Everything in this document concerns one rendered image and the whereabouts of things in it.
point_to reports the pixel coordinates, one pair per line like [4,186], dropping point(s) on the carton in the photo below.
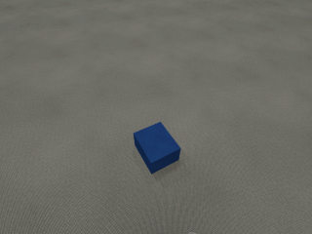
[156,147]

